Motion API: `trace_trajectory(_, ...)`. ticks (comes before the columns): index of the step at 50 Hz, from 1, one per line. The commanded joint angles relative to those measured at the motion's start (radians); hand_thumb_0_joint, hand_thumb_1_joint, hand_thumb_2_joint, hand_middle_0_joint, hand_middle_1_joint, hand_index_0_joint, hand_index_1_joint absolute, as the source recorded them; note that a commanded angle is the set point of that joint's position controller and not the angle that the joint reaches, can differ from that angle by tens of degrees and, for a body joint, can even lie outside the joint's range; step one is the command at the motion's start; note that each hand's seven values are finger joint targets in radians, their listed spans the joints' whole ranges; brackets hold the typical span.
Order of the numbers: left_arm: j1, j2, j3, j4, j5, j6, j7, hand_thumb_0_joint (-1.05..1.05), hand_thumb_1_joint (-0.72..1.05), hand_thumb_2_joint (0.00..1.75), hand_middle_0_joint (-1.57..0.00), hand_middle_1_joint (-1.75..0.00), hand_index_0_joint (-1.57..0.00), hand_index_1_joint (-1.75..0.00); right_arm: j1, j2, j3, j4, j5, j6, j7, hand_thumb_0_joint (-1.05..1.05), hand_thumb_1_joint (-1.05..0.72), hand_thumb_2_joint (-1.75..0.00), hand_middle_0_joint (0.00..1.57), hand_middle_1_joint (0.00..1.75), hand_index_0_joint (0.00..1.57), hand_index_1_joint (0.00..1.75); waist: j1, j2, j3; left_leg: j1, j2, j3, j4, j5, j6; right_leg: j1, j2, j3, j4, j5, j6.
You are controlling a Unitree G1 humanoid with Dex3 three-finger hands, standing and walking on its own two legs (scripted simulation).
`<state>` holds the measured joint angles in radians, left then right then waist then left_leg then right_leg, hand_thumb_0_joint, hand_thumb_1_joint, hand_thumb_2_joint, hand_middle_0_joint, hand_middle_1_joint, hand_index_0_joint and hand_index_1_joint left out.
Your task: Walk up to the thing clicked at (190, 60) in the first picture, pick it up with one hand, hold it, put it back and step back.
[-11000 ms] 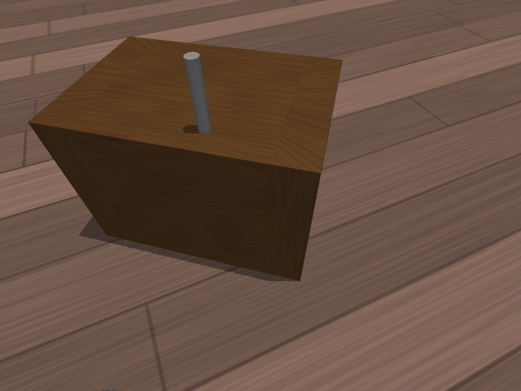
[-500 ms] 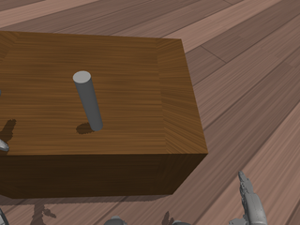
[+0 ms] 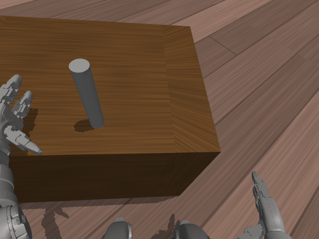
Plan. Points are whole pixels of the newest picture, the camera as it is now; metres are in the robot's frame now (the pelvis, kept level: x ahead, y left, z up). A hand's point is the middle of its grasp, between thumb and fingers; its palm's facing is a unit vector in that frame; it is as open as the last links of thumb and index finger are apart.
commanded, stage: close in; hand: left
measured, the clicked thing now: (90, 99) +0.44 +0.17 +0.05
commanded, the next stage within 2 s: rest palm in 0.56 s
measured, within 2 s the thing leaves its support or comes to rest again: leaves its support in 1.90 s
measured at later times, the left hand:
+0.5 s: hand (82, 115) +0.42 +0.20 +0.01, palm faces +0.06 -1.00 +0.04, open 17.3 cm
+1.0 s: hand (95, 113) +0.43 +0.16 +0.00, palm faces +0.07 -1.00 +0.03, open 16.5 cm
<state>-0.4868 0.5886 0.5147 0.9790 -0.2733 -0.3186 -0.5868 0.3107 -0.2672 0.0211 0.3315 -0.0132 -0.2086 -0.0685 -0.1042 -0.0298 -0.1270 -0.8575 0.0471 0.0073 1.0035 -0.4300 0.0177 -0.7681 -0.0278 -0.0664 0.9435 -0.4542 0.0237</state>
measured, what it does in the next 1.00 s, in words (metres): stands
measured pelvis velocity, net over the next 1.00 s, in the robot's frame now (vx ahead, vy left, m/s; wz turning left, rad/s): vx -0.01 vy -0.01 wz -0.02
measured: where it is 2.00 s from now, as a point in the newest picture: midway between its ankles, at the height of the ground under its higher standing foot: outside the picture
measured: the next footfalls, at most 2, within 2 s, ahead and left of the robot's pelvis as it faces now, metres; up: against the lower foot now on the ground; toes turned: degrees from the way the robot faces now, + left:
none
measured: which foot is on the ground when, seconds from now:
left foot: down 0.00-1.00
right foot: down 0.00-1.00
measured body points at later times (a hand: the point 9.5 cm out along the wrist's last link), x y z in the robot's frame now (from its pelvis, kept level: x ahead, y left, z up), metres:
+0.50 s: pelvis -0.01 +0.00 -0.02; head +0.09 +0.02 +0.41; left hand +0.41 +0.25 +0.01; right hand +0.14 -0.27 -0.03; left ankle +0.03 +0.10 -0.68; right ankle +0.00 -0.14 -0.68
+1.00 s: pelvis -0.01 -0.01 -0.03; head +0.10 +0.02 +0.41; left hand +0.42 +0.22 +0.00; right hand +0.15 -0.28 -0.03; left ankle +0.03 +0.10 -0.68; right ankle +0.00 -0.14 -0.68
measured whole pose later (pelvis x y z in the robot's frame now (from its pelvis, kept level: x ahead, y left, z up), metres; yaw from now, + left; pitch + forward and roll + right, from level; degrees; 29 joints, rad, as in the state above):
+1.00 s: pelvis -0.01 -0.01 -0.03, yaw -1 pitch +19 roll -2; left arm -0.54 0.33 0.35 0.89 -0.14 -0.46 -0.14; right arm 0.43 -0.25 -0.06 0.00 -0.04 -0.03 0.02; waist -0.15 -0.02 -0.13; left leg -1.00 0.07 0.02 1.14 -0.48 0.00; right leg -0.93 -0.01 -0.05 1.11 -0.51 0.01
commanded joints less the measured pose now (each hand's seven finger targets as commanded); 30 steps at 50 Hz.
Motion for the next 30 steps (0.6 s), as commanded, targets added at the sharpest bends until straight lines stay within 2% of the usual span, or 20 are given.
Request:
trace_trajectory(1, -0.354, 0.193, 0.004, -0.221, -0.007, -0.11, 0.072, 0.0, -0.58, 0.04, -0.06, -0.05, -0.06, -0.05, 0.048, -0.184, -0.12, -0.247, 0.0, -0.041, 0.012, 0.0, 0.58, -0.04, 0.05, 0.05, 0.05, 0.05, -0.034, 0.161, -0.329, 0.372, -0.002, -0.075, -0.088, 0.264, -0.026, -0.104, 0.045, -0.002, -0.061, 0.182, -0.049)
trace_trajectory(3, -0.369, 0.22, 0.021, -0.258, 0.01, -0.134, 0.117, 0.0, -0.57, 0.02, -0.05, -0.05, -0.06, -0.03, 0.099, -0.177, -0.122, -0.266, -0.009, -0.029, 0.021, 0.0, 0.59, -0.04, 0.05, 0.05, 0.05, 0.05, -0.038, 0.183, -0.387, 0.368, -0.012, -0.057, -0.049, 0.296, -0.02, -0.087, 0.038, 0.009, -0.044, 0.222, -0.046)
trace_trajectory(5, -0.391, 0.242, 0.033, -0.298, 0.034, -0.157, 0.171, 0.0, -0.52, 0.02, -0.05, -0.04, -0.07, -0.03, 0.093, -0.184, -0.145, -0.288, -0.019, -0.015, 0.031, 0.0, 0.58, -0.04, 0.05, 0.05, 0.05, 0.05, -0.017, 0.226, -0.421, 0.352, -0.018, -0.05, -0.025, 0.319, -0.023, -0.071, 0.033, 0.018, -0.019, 0.24, -0.048)
trace_trajectory(6, -0.394, 0.236, 0.041, -0.321, 0.043, -0.168, 0.196, 0.0, -0.53, 0.02, -0.06, -0.04, -0.07, -0.03, 0.091, -0.187, -0.154, -0.314, -0.021, -0.013, 0.037, 0.0, 0.57, -0.04, 0.05, 0.05, 0.05, 0.05, -0.006, 0.237, -0.459, 0.373, -0.015, -0.056, -0.021, 0.35, -0.027, -0.07, 0.036, 0.014, -0.004, 0.251, -0.049)
trace_trajectory(7, -0.402, 0.194, 0.018, -0.332, 0.047, -0.177, 0.218, 0.0, -0.52, 0.03, -0.06, -0.04, -0.07, -0.03, 0.081, -0.182, -0.156, -0.35, -0.025, -0.01, 0.042, 0.0, 0.56, -0.04, 0.05, 0.05, 0.05, 0.05, -0.012, 0.257, -0.494, 0.392, -0.011, -0.058, -0.011, 0.373, -0.031, -0.073, 0.039, 0.013, 0.006, 0.257, -0.049)
trace_trajectory(9, -0.391, 0.167, 0.013, -0.354, 0.065, -0.187, 0.27, 0.0, -0.51, 0.02, -0.07, -0.03, -0.07, -0.03, 0.103, -0.16, -0.142, -0.364, -0.033, 0.003, 0.051, 0.0, 0.54, -0.05, 0.05, 0.05, 0.05, 0.05, 0.003, 0.279, -0.523, 0.391, -0.008, -0.062, -0.001, 0.42, -0.036, -0.066, 0.041, 0.011, 0.023, 0.274, -0.052)
trace_trajectory(10, -0.392, 0.133, -0.012, -0.352, 0.074, -0.191, 0.286, 0.0, -0.5, 0.03, -0.06, -0.03, -0.07, -0.03, 0.118, -0.164, -0.153, -0.378, -0.036, 0.008, 0.052, 0.0, 0.54, -0.05, 0.05, 0.05, 0.05, 0.05, -0.01, 0.277, -0.533, 0.389, -0.007, -0.06, 0.008, 0.444, -0.036, -0.064, 0.043, 0.011, 0.027, 0.296, -0.052)
trace_trajectory(12, -0.369, 0.134, -0.007, -0.359, 0.092, -0.191, 0.324, 0.0, -0.48, 0.03, -0.06, -0.03, -0.07, -0.02, 0.095, -0.165, -0.162, -0.388, -0.039, 0.024, 0.055, 0.0, 0.54, -0.05, 0.05, 0.05, 0.05, 0.05, 0.014, 0.278, -0.543, 0.378, -0.003, -0.065, 0.004, 0.463, -0.04, -0.055, 0.047, 0.009, 0.039, 0.296, -0.056)
trace_trajectory(15, -0.336, 0.066, -0.052, -0.33, 0.102, -0.179, 0.342, 0.0, -0.45, 0.02, -0.06, -0.02, -0.07, -0.02, 0.084, -0.151, -0.164, -0.413, -0.034, 0.042, 0.056, 0.0, 0.54, -0.05, 0.05, 0.05, 0.05, 0.05, 0.005, 0.241, -0.508, 0.321, -0.003, -0.056, -0.002, 0.413, -0.034, -0.033, 0.052, 0.015, 0.035, 0.287, -0.055)
trace_trajectory(16, -0.325, 0.05, -0.058, -0.303, 0.102, -0.175, 0.346, 0.0, -0.47, 0.02, -0.06, -0.03, -0.07, -0.02, 0.09, -0.146, -0.163, -0.426, -0.031, 0.047, 0.055, 0.0, 0.54, -0.05, 0.05, 0.05, 0.05, 0.05, -0.011, 0.193, -0.475, 0.281, -0.005, -0.049, -0.002, 0.364, -0.026, -0.022, 0.053, 0.018, 0.026, 0.284, -0.05)
trace_trajectory(18, -0.331, 0.022, -0.072, -0.289, 0.097, -0.173, 0.346, 0.0, -0.48, 0.01, -0.06, -0.03, -0.07, -0.02, 0.09, -0.13, -0.148, -0.44, -0.025, 0.054, 0.055, 0.0, 0.54, -0.05, 0.05, 0.05, 0.05, 0.05, -0.021, 0.142, -0.427, 0.209, -0.011, -0.038, -0.011, 0.259, -0.014, -0.017, 0.053, 0.026, 0.013, 0.245, -0.045)
trace_trajectory(20, -0.304, 0.0, -0.075, -0.237, 0.091, -0.165, 0.348, 0.0, -0.48, 0.02, -0.06, -0.04, -0.07, -0.02, 0.131, -0.156, -0.181, -0.429, -0.022, 0.059, 0.051, 0.0, 0.55, -0.04, 0.05, 0.05, 0.05, 0.05, -0.043, 0.085, -0.383, 0.179, -0.011, -0.035, -0.013, 0.219, -0.006, -0.024, 0.054, 0.029, 0.003, 0.237, -0.04)
trace_trajectory(21, -0.32, -0.012, -0.086, -0.252, 0.092, -0.165, 0.351, 0.0, -0.47, 0.01, -0.06, -0.03, -0.07, -0.01, 0.148, -0.138, -0.156, -0.438, -0.022, 0.062, 0.057, 0.0, 0.55, -0.04, 0.05, 0.05, 0.05, 0.05, -0.041, 0.089, -0.379, 0.175, -0.013, -0.033, -0.011, 0.218, -0.006, -0.028, 0.053, 0.031, 0.002, 0.237, -0.039)
trace_trajectory(22, -0.324, -0.015, -0.09, -0.248, 0.092, -0.165, 0.355, 0.0, -0.47, 0.0, -0.06, -0.03, -0.08, -0.01, 0.14, -0.138, -0.155, -0.458, -0.019, 0.064, 0.058, 0.0, 0.55, -0.04, 0.05, 0.05, 0.05, 0.05, -0.038, 0.071, -0.365, 0.166, -0.015, -0.031, -0.016, 0.198, -0.004, -0.029, 0.053, 0.032, -0.002, 0.224, -0.037)
trace_trajectory(23, -0.356, 0.01, -0.079, -0.283, 0.095, -0.172, 0.361, 0.0, -0.47, 0.01, -0.06, -0.03, -0.07, -0.01, 0.142, -0.151, -0.178, -0.461, -0.016, 0.065, 0.056, 0.0, 0.56, -0.04, 0.05, 0.05, 0.05, 0.05, -0.038, 0.08, -0.362, 0.168, -0.017, -0.027, -0.021, 0.17, -0.005, -0.032, 0.05, 0.035, -0.005, 0.201, -0.037)
trace_trajectory(24, -0.361, -0.011, -0.091, -0.263, 0.098, -0.173, 0.363, 0.0, -0.47, 0.0, -0.06, -0.02, -0.08, 0.0, 0.169, -0.151, -0.188, -0.43, -0.018, 0.071, 0.058, 0.0, 0.56, -0.04, 0.05, 0.05, 0.05, 0.05, -0.047, 0.083, -0.349, 0.175, -0.015, -0.033, -0.025, 0.162, -0.007, -0.056, 0.052, 0.028, 0.0, 0.186, -0.04)
trace_trajectory(26, -0.392, -0.03, -0.111, -0.298, 0.1, -0.184, 0.368, 0.0, -0.47, 0.0, -0.06, -0.02, -0.08, 0.0, 0.155, -0.145, -0.176, -0.476, -0.017, 0.064, 0.063, 0.0, 0.56, -0.04, 0.05, 0.05, 0.05, 0.05, -0.051, 0.102, -0.375, 0.201, -0.014, -0.033, -0.027, 0.142, -0.009, -0.063, 0.05, 0.029, 0.005, 0.166, -0.042)
trace_trajectory(27, -0.421, -0.04, -0.133, -0.309, 0.105, -0.191, 0.371, 0.0, -0.47, 0.0, -0.06, -0.01, -0.08, 0.0, 0.152, -0.122, -0.152, -0.492, -0.015, 0.062, 0.064, 0.0, 0.56, -0.04, 0.05, 0.05, 0.05, 0.05, -0.051, 0.101, -0.382, 0.193, -0.018, -0.029, -0.025, 0.134, -0.008, -0.054, 0.048, 0.035, 0.001, 0.166, -0.039)
trace_trajectory(29, -0.431, -0.054, -0.15, -0.297, 0.104, -0.193, 0.376, 0.0, -0.51, 0.0, -0.06, -0.02, -0.08, 0.0, 0.178, -0.126, -0.164, -0.469, -0.013, 0.065, 0.059, 0.0, 0.55, -0.04, 0.05, 0.05, 0.05, 0.05, -0.059, 0.093, -0.383, 0.196, -0.022, -0.025, -0.02, 0.125, -0.005, -0.05, 0.046, 0.041, -0.004, 0.168, -0.036)
trace_trajectory(30, -0.44, -0.036, -0.141, -0.316, 0.105, -0.199, 0.377, 0.0, -0.52, 0.0, -0.06, -0.02, -0.08, 0.0, 0.184, -0.133, -0.168, -0.461, -0.014, 0.066, 0.06, 0.0, 0.56, -0.04, 0.05, 0.05, 0.05, 0.05, -0.054, 0.121, -0.389, 0.21, -0.021, -0.025, -0.023, 0.121, -0.008, -0.059, 0.046, 0.041, -0.002, 0.161, -0.038)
